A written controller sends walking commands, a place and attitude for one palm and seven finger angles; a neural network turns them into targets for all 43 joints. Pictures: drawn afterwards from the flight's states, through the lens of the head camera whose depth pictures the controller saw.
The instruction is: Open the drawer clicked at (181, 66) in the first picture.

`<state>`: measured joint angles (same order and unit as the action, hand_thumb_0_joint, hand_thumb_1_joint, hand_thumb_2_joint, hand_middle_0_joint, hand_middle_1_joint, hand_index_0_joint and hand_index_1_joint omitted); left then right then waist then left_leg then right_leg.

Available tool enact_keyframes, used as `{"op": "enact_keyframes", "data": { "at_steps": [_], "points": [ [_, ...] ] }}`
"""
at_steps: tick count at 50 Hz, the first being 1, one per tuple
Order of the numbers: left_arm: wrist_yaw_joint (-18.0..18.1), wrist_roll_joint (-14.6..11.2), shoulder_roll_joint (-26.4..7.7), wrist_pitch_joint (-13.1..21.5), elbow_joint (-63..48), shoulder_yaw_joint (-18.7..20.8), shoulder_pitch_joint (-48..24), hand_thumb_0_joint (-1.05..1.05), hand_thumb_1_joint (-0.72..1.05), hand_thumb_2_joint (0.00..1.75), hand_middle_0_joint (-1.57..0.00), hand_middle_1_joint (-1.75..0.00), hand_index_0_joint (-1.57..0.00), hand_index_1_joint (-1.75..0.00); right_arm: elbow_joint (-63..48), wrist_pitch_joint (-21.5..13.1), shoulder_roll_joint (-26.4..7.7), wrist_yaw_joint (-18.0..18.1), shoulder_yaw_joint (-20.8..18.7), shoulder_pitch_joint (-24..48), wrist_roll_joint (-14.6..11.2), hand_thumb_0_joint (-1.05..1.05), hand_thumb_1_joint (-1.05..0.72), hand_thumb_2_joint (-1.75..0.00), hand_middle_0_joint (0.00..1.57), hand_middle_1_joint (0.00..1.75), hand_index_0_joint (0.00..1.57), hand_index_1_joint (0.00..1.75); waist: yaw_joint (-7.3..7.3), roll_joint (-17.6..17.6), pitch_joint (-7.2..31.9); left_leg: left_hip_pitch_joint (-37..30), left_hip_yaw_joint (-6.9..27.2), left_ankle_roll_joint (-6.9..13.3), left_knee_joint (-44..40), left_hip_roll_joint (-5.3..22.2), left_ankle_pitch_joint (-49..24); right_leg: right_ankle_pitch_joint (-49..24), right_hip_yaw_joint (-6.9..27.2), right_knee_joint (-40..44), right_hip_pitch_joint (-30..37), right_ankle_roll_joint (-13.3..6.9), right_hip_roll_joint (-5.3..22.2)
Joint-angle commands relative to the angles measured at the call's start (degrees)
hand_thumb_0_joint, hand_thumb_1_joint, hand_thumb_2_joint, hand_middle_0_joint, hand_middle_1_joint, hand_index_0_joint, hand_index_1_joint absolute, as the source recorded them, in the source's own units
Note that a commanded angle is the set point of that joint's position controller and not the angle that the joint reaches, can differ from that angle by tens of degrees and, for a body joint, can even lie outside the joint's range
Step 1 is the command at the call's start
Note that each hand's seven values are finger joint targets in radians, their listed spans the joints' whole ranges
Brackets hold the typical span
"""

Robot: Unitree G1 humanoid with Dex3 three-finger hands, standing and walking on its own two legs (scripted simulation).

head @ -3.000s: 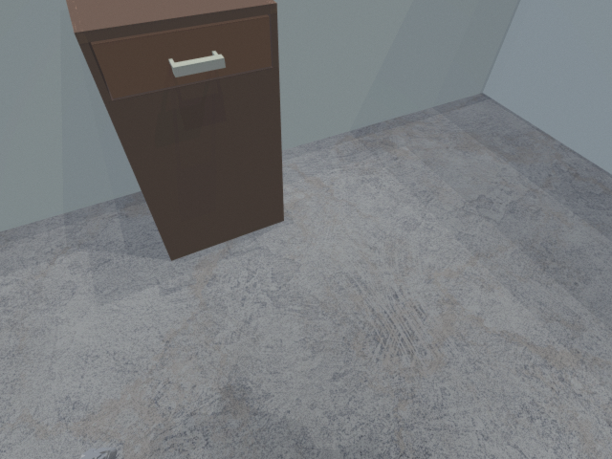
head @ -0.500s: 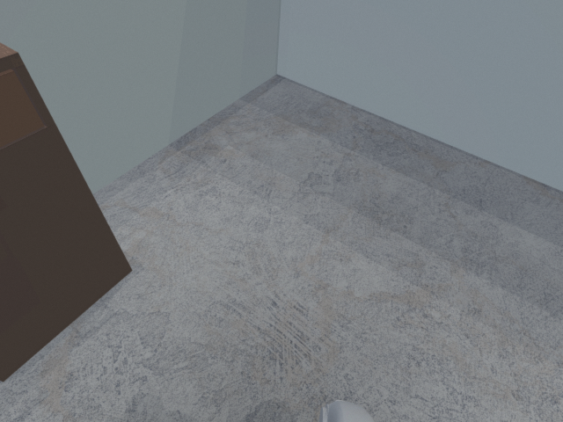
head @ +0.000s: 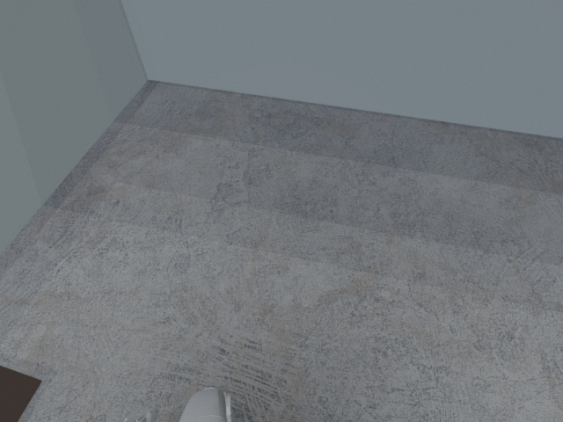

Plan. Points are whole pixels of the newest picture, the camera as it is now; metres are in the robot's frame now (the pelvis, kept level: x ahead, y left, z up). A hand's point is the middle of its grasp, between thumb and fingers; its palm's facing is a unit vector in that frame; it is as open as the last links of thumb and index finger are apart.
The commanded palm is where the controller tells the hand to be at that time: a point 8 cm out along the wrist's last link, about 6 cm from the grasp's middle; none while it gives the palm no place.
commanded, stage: turn to face it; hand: left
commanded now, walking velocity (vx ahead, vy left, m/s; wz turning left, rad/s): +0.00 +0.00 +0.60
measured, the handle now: out of the picture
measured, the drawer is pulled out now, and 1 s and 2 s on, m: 0.00 0.00 0.00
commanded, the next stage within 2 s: none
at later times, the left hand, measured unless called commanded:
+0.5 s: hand out of the picture +0.12 +0.27 -0.17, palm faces +0.17 -0.97 -0.18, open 7.4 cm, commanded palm none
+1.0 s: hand out of the picture +0.12 +0.23 -0.14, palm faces +0.42 -0.86 -0.28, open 7.4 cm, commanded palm none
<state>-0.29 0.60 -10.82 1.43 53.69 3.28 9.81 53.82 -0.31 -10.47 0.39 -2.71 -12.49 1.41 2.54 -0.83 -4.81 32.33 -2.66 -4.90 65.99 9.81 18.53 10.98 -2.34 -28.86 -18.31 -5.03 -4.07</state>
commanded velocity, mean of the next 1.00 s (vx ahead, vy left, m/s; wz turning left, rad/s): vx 0.00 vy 0.00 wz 0.60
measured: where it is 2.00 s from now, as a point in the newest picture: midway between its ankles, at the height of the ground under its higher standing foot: outside the picture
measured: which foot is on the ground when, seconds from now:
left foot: up 0.00-0.20, down 0.22-0.78, up 0.80-1.00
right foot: down 0.00-0.24, up 0.26-0.76, down 0.78-1.00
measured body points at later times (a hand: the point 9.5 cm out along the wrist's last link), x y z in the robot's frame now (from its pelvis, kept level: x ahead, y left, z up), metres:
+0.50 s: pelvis +0.10 +0.07 +0.01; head +0.12 +0.10 +0.46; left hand +0.11 +0.32 -0.16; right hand +0.18 -0.16 -0.13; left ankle +0.13 +0.14 -0.73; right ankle +0.08 -0.10 -0.66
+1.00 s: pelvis +0.10 +0.01 +0.01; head +0.13 +0.00 +0.46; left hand +0.10 +0.28 -0.11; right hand +0.26 -0.21 -0.14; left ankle +0.04 +0.14 -0.65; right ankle +0.13 -0.09 -0.73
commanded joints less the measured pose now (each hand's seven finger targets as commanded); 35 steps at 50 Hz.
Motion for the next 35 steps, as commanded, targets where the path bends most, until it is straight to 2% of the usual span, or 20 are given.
{"op": "enact_keyframes", "data": {
  "at_steps": [1, 4, 6, 8, 9, 10, 11, 12, 13, 14, 15, 16, 18, 20, 27, 30, 32, 34, 35],
  "points": [
    [0.5, 0.7, -9.4, 1.6, -3.1, 2.6, 3.6, 0.0, 0.9, 0.9, -0.2, -0.3, -0.2, -0.3, -2.4, -0.4, -4.3, 0.1, -0.8, -3.2, 0.1, 0.0, -0.9, -0.9, 0.2, 0.3, 0.2, 0.3, -1.15, 5.7, 7.8, -1.0, 0.1, -0.2, -6.4, -1.1, -3.1, -15.8, 13.0, 11.2, 3.8, -6.1, 14.9],
    [1.0, 0.7, -8.2, 1.5, -2.0, 1.7, 4.7, 0.0, 0.9, 0.9, -0.2, -0.3, -0.2, -0.3, -2.3, -0.5, -3.6, -0.1, -0.2, -0.6, -0.2, 0.0, -0.9, -0.9, 0.2, 0.3, 0.2, 0.3, -1.75, 7.2, 7.9, -3.7, -0.3, 0.8, -14.6, -2.6, -3.1, -19.6, 11.8, 10.4, 6.3, -5.6, 15.1],
    [1.4, 0.7, -7.8, 1.4, -0.7, 1.2, 5.1, 0.0, 0.9, 0.9, -0.2, -0.3, -0.2, -0.3, -1.3, -0.9, -2.4, -0.2, 0.4, 0.3, -0.6, 0.0, -0.9, -0.9, 0.2, 0.3, 0.2, 0.3, -2.31, 7.4, 7.6, -8.8, -0.6, 1.6, -21.6, -4.0, -3.1, -20.2, 10.7, 10.0, 6.7, -4.9, 15.5],
    [1.6, 0.3, -7.1, 1.1, 0.7, 0.6, 5.7, 0.0, 0.9, 0.9, -0.2, -0.3, -0.2, -0.3, 0.0, -1.2, -2.3, -0.1, 0.8, 0.6, -0.8, 0.0, -0.9, -0.9, 0.2, 0.3, 0.2, 0.3, -2.62, 6.8, 6.8, -15.5, -0.7, 2.2, -30.3, -5.7, -7.2, -17.5, 8.6, 9.1, 6.5, -2.8, 14.5],
    [1.8, 0.1, -7.0, 0.8, 1.4, 0.4, 5.5, 0.0, 0.9, 0.9, -0.2, -0.3, -0.2, -0.3, 1.1, -1.4, -2.6, 0.0, 0.8, -0.9, -0.7, 0.0, -0.9, -0.9, 0.2, 0.3, 0.2, 0.3, -1.79, 6.4, 6.2, -19.7, -0.6, 2.5, -36.0, -6.0, -11.4, -14.2, 6.9, 7.5, 5.7, -1.1, 13.9],
    [1.9, 0.2, -6.0, 0.4, 2.0, 0.2, 6.9, 0.0, 0.9, 0.9, -0.2, -0.3, -0.2, -0.3, 2.0, -1.7, -4.4, -0.1, 0.7, -2.7, -0.7, 0.0, -0.9, -0.9, 0.2, 0.3, 0.2, 0.3, -2.02, 1.8, 6.2, -23.6, 1.8, 3.2, -39.8, -4.6, -17.9, -9.6, 5.7, 3.5, 4.6, 0.7, 12.3],
    [2.0, 0.1, -4.4, -0.1, 2.0, -0.1, 9.7, 0.0, 0.9, 0.9, -0.2, -0.3, -0.2, -0.3, 2.1, -1.9, -7.9, -0.1, 0.0, -3.9, -0.3, 0.0, -0.9, -0.9, 0.2, 0.3, 0.2, 0.3, -2.33, -7.1, 7.0, -27.4, 9.4, 6.3, -40.9, 2.0, -27.7, 0.6, 2.6, -2.6, 0.1, 3.3, 8.9],
    [2.0, -0.1, -3.0, -0.3, 2.1, -0.5, 11.6, 0.0, 0.9, 0.9, -0.2, -0.3, -0.2, -0.3, 1.6, -1.4, -10.7, 0.1, -0.3, -3.4, -0.1, 0.0, -0.9, -0.9, 0.2, 0.3, 0.2, 0.3, -3.24, -13.6, 7.3, -28.8, 17.6, 11.4, -43.9, 9.2, -32.9, 14.0, -2.1, -8.9, -3.7, 6.1, 5.8],
    [2.3, 0.0, -4.1, -0.7, 2.1, -0.7, 9.4, 0.0, 0.9, 0.9, -0.2, -0.3, -0.2, -0.3, 2.2, -1.0, -10.7, 0.7, -0.4, -4.5, -0.1, 0.0, -0.9, -0.9, 0.2, 0.3, 0.2, 0.3, -1.37, -17.4, 7.8, -27.8, 23.8, 13.9, -49.2, 10.5, -31.5, 23.6, -1.0, -18.5, -5.3, 7.3, 4.4],
    [2.3, 0.2, -5.3, -1.1, 2.0, -0.1, 7.3, 0.0, 0.9, 0.9, -0.2, -0.3, -0.2, -0.3, 2.2, -0.6, -10.6, 1.1, -0.4, -3.9, -0.1, 0.0, -0.9, -0.9, 0.2, 0.3, 0.2, 0.3, -1.48, -14.6, 6.1, -25.0, 24.0, 14.8, -50.2, 10.2, -28.6, 23.4, 1.5, -24.6, -6.7, 7.1, 5.9],
    [1.9, 0.4, -6.0, -1.2, 1.8, 0.2, 5.9, 0.0, 0.9, 0.9, -0.2, -0.3, -0.2, -0.3, 1.7, -0.3, -10.0, 1.0, -0.3, -2.4, -0.1, 0.0, -0.9, -0.9, 0.2, 0.3, 0.2, 0.3, -2.15, -11.0, 4.5, -24.1, 22.5, 15.4, -49.3, 9.1, -28.0, 21.2, 2.0, -27.7, -9.0, 7.2, 7.2],
    [1.7, 0.4, -5.9, -1.2, 1.6, 0.6, 4.8, 0.0, 0.9, 0.9, -0.2, -0.3, -0.2, -0.3, 1.4, -0.3, -9.5, 1.0, -0.3, -1.9, -0.1, 0.0, -0.9, -0.9, 0.2, 0.3, 0.2, 0.3, -1.97, -7.7, 4.9, -23.4, 20.5, 15.5, -49.0, 7.8, -28.2, 19.2, 2.4, -29.4, -9.3, 7.4, 7.6],
    [1.5, 0.4, -5.2, -1.5, 1.3, 1.0, 4.9, 0.0, 0.9, 0.9, -0.2, -0.3, -0.2, -0.3, 0.7, -0.2, -9.8, 0.9, -0.8, -1.2, -0.3, 0.0, -0.9, -0.9, 0.2, 0.3, 0.2, 0.3, -2.39, -5.5, 6.9, -23.7, 17.3, 14.9, -49.0, 5.3, -26.5, 15.4, 2.3, -30.8, -9.4, 8.0, 7.8],
    [1.4, 0.5, -5.1, -2.0, 0.9, 1.4, 5.0, 0.0, 0.9, 0.9, -0.2, -0.3, -0.2, -0.3, 0.0, -0.1, -9.8, 0.9, -1.4, -1.3, -0.4, 0.0, -0.9, -0.9, 0.2, 0.3, 0.2, 0.3, -2.36, -4.4, 7.8, -23.7, 16.7, 14.6, -49.4, 4.1, -24.2, 12.8, 2.2, -31.1, -10.1, 8.7, 8.0],
    [1.6, 0.4, -4.9, -2.7, -2.5, 2.1, 0.8, 0.0, 0.9, 0.9, -0.2, -0.3, -0.2, -0.3, -1.0, 0.5, -11.3, 0.6, -3.0, -3.4, -0.2, 0.0, -0.9, -0.9, 0.2, 0.3, 0.2, 0.3, -0.73, -6.7, 8.4, -24.1, 21.9, 15.3, -48.8, 2.6, -19.4, 12.7, 2.7, -26.0, -10.9, 9.7, 7.4],
    [1.7, 0.2, -5.0, -2.7, -4.1, 2.0, -1.3, 0.0, 0.9, 0.9, -0.2, -0.3, -0.2, -0.3, -1.1, 0.9, -12.1, 0.5, -3.6, -4.0, 0.0, 0.0, -0.9, -0.9, 0.2, 0.3, 0.2, 0.3, -0.16, -6.7, 8.4, -23.9, 24.7, 15.8, -47.5, 2.5, -20.8, 14.2, 3.1, -21.6, -9.6, 9.5, 6.3],
    [1.8, -0.1, -5.3, -2.8, -4.7, 2.0, -1.2, 0.0, 0.9, 0.9, -0.2, -0.3, -0.2, -0.3, -1.6, 1.2, -12.8, 0.5, -3.9, -3.7, 0.1, 0.0, -0.9, -0.9, 0.2, 0.3, 0.2, 0.3, -0.37, -7.6, 9.1, -22.6, 26.6, 15.6, -47.2, 1.8, -20.5, 14.4, 3.4, -18.8, -6.7, 9.0, 5.2],
    [2.0, -0.4, -5.3, -2.7, -5.1, 1.9, 0.2, 0.0, 0.9, 0.9, -0.2, -0.3, -0.2, -0.3, -2.3, 1.6, -13.1, 0.4, -4.3, -2.5, 0.1, 0.0, -0.9, -0.9, 0.2, 0.3, 0.2, 0.3, -1.01, -9.0, 9.6, -20.4, 27.9, 15.1, -46.3, 0.9, -20.3, 14.0, 3.4, -13.3, -2.4, 8.5, 4.3],
    [2.1, -0.4, -5.8, -2.6, -5.2, 1.8, 1.3, 0.0, 0.9, 0.9, -0.2, -0.3, -0.2, -0.3, -2.7, 1.7, -13.2, 0.2, -4.4, -1.7, 0.1, 0.0, -0.9, -0.9, 0.2, 0.3, 0.2, 0.3, -1.67, -8.6, 9.6, -19.2, 27.9, 14.5, -45.2, 0.0, -21.5, 12.4, 3.2, -9.2, 0.2, 8.3, 3.7]
  ]
}}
